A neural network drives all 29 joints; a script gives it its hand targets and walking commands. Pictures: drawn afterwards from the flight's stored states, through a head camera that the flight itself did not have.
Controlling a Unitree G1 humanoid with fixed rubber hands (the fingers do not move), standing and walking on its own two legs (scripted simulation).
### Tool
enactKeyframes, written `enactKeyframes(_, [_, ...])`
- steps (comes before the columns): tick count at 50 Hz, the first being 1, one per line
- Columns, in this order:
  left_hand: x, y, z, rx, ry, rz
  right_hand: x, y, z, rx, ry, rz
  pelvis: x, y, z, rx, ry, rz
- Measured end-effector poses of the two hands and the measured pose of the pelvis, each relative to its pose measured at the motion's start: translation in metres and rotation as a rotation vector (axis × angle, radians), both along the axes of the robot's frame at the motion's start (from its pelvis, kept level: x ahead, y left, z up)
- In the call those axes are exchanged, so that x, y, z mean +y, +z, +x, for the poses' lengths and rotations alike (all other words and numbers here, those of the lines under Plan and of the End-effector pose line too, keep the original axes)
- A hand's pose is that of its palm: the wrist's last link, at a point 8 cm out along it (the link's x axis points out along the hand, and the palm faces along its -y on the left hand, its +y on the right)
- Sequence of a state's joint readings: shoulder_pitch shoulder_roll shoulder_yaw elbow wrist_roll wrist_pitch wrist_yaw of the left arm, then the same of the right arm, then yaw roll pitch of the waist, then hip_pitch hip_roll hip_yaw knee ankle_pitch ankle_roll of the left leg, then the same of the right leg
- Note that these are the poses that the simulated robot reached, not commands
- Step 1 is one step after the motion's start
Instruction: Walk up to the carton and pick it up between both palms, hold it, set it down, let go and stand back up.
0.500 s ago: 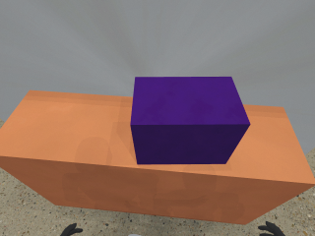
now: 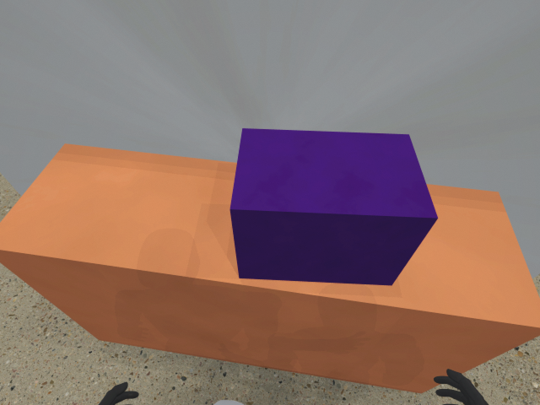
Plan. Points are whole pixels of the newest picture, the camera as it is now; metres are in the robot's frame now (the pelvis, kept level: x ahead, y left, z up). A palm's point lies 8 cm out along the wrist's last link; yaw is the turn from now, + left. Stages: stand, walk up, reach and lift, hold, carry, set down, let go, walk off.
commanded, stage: walk up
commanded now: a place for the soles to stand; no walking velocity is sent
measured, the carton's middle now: (319, 209) +0.44 -0.07 -0.01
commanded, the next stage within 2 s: reach and lift in 0.06 s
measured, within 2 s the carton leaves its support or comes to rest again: neither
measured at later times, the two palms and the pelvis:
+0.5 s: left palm (128, 366) +0.19 +0.24 -0.06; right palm (508, 404) +0.13 -0.30 -0.04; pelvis +0.00 -0.01 +0.02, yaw -7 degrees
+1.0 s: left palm (136, 341) +0.21 +0.22 -0.03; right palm (500, 381) +0.15 -0.28 -0.02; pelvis +0.02 +0.02 +0.02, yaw -9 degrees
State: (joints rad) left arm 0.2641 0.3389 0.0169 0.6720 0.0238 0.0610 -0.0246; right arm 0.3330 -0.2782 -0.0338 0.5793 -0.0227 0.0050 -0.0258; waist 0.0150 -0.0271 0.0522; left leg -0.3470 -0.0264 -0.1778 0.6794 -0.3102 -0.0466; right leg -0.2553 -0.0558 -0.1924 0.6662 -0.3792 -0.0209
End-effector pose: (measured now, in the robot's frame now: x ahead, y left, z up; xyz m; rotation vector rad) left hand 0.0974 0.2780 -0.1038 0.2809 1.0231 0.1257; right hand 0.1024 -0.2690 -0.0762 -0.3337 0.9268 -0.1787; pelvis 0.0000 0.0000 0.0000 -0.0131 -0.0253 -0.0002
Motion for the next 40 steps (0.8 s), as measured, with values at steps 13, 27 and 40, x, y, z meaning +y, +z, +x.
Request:
enactKeyframes(13, [-0.015, 0.014, 0.056, -0.04, 0.028, 0.031, -0.003, -0.015, 0.047, -0.141, 0.044, 0.056, -0.014, -0.005, -0.009, -0.008, -0.077, 0.016])
enactKeyframes(27, [-0.036, 0.038, 0.08, -0.135, 0.036, -0.071, -0.027, 0.037, 0.029, -0.238, -0.006, 0.023, -0.008, 0.018, 0.002, -0.059, -0.127, 0.013])
enactKeyframes(40, [-0.044, 0.064, 0.102, -0.343, -0.01, -0.091, 0.009, 0.043, 0.064, -0.347, -0.02, 0.152, 0.01, 0.022, 0.008, -0.021, -0.131, 0.004])
